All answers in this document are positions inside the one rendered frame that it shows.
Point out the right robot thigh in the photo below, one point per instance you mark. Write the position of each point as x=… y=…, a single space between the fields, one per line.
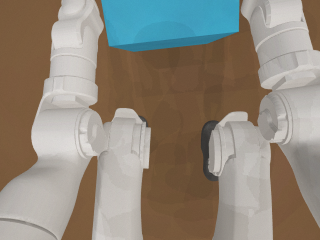
x=245 y=199

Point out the robot left forearm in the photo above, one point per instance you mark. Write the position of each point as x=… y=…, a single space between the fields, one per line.
x=74 y=48

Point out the carton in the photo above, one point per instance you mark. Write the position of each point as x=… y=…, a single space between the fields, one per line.
x=142 y=25

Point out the right robot upper arm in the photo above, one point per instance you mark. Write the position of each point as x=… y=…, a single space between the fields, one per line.
x=291 y=118

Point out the left robot upper arm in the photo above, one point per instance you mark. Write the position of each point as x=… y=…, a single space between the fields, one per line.
x=38 y=204

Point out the left robot thigh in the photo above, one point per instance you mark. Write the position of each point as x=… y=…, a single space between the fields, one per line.
x=117 y=207

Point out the robot thigh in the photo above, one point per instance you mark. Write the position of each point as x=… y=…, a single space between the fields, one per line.
x=117 y=207
x=245 y=199

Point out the robot right forearm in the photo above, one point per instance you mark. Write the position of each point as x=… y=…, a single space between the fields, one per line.
x=282 y=42

